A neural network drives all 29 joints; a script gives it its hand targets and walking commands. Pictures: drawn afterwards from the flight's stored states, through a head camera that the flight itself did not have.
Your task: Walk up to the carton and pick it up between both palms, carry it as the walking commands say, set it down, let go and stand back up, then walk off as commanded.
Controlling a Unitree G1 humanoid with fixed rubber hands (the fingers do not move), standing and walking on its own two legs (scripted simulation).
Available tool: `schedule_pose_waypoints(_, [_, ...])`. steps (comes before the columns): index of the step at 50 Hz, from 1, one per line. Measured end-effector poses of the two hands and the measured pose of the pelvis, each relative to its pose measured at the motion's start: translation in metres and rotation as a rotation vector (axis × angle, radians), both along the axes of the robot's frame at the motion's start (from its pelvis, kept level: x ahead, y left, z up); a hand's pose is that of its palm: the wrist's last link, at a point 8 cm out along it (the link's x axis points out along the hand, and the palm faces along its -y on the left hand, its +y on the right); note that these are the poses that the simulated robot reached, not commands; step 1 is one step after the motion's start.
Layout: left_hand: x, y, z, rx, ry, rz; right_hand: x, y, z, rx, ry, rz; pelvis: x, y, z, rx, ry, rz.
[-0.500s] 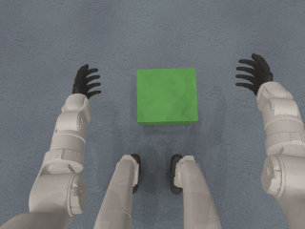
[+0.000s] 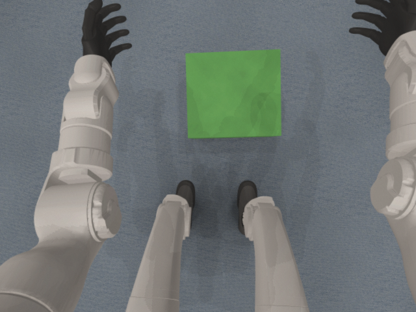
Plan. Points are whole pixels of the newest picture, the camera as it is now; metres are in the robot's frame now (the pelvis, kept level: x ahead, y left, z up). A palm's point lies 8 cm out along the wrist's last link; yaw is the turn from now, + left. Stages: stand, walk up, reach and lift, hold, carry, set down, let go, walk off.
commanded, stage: reach and lift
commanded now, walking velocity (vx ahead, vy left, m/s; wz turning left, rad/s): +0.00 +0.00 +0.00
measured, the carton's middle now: (231, 99) +0.51 -0.04 -0.56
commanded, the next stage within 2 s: none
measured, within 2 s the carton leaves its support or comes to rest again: neither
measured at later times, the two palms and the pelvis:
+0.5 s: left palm (134, 82) +0.50 +0.19 -0.26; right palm (344, 70) +0.52 -0.26 -0.25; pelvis -0.02 +0.01 -0.14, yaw +1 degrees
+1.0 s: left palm (154, 94) +0.50 +0.19 -0.40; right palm (312, 86) +0.52 -0.25 -0.40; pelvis -0.04 +0.00 -0.25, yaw +2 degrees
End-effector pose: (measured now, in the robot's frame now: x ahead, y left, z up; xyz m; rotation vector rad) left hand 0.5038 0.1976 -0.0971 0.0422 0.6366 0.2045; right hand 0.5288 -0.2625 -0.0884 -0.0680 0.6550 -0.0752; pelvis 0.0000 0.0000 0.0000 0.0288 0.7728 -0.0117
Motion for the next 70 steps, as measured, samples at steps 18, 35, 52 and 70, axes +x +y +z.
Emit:
schedule_pose_waypoints(18, [-0.006, -0.001, -0.113, 0.007, 0.042, 0.018, -0.008, -0.003, -0.115, 0.001, 0.034, -0.02, -0.009, 0.008, -0.092, 0.011, 0.065, 0.0])
schedule_pose_waypoints(35, [-0.006, -0.005, -0.208, -0.001, 0.046, 0.027, -0.006, 0.005, -0.221, -0.014, 0.036, -0.012, -0.03, 0.002, -0.185, 0.029, 0.03, 0.001])
schedule_pose_waypoints(52, [-0.009, -0.012, -0.312, -0.01, 0.091, 0.003, -0.013, 0.015, -0.322, -0.033, 0.07, -0.023, -0.038, 0.003, -0.253, 0.03, -0.063, 0.001])
schedule_pose_waypoints(70, [-0.012, -0.003, -0.378, 0.003, 0.14, 0.0, -0.022, 0.024, -0.393, -0.017, 0.108, -0.045, -0.039, 0.008, -0.296, 0.02, -0.188, 0.016])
